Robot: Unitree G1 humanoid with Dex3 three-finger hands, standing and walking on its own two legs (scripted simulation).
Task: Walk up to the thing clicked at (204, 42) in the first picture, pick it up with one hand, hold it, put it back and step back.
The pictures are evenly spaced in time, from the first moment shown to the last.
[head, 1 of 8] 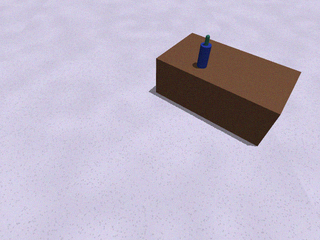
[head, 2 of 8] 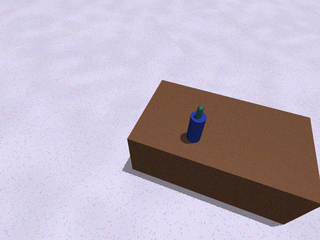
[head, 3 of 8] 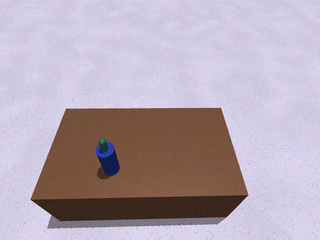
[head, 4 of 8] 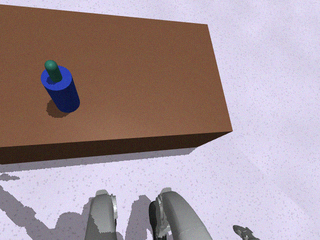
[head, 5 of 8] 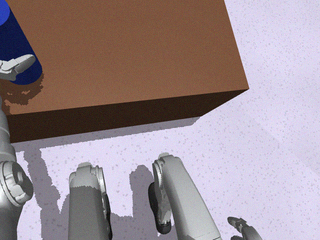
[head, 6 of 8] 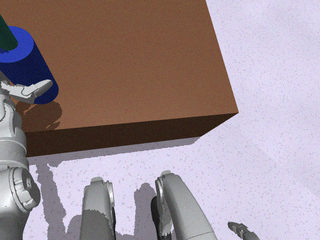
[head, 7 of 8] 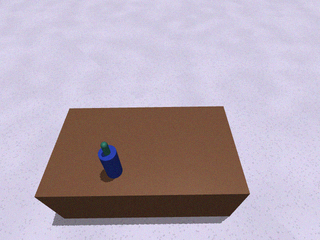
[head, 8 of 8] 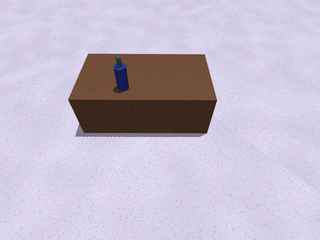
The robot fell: no
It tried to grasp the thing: yes
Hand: left
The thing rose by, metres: 0.33
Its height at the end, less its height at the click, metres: +0.00
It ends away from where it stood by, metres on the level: 0.03
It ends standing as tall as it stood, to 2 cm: yes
